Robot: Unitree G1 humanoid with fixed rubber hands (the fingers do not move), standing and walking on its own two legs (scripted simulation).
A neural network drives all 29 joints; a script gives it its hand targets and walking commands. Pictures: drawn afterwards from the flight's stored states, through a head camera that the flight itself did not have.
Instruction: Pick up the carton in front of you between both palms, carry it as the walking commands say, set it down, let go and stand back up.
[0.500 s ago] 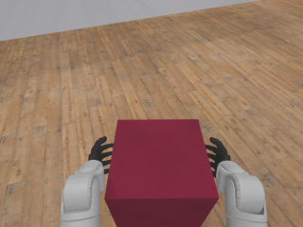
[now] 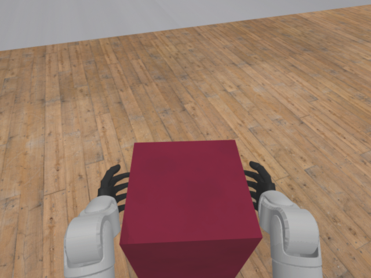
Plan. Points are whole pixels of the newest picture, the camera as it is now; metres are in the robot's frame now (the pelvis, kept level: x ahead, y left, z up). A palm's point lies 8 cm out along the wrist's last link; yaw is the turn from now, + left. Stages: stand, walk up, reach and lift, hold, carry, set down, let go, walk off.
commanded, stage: carry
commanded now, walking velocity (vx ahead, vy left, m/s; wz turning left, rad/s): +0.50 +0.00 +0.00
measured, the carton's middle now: (186, 214) +0.28 +0.00 +0.01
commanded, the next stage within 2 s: none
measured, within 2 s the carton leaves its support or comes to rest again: neither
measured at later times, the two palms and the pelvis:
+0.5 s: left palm (141, 101) +0.60 +0.13 +0.07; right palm (239, 100) +0.61 -0.17 +0.07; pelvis +0.34 -0.04 +0.00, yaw +4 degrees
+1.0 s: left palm (137, 48) +0.93 +0.18 +0.08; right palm (212, 47) +0.93 -0.12 +0.09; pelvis +0.67 +0.03 +0.00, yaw +0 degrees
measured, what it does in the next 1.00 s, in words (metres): walks ahead: right foot, then left foot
